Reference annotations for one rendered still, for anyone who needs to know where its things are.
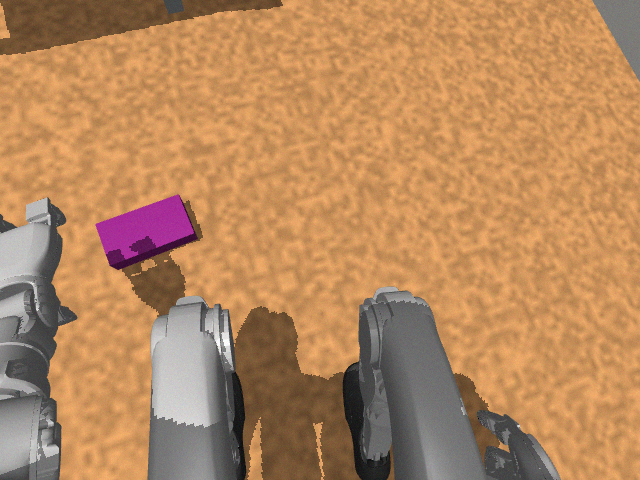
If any left robot arm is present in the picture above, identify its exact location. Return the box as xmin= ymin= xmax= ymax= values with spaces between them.
xmin=0 ymin=276 xmax=61 ymax=480

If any right robot foot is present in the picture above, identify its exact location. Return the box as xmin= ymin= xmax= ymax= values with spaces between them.
xmin=343 ymin=362 xmax=391 ymax=480

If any right robot hand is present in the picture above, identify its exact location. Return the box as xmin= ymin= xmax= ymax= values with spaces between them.
xmin=477 ymin=410 xmax=561 ymax=480

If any left robot hand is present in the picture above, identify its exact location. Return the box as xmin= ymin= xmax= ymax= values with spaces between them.
xmin=0 ymin=197 xmax=78 ymax=326

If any small box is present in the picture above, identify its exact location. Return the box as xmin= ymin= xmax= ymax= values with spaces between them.
xmin=95 ymin=194 xmax=198 ymax=270

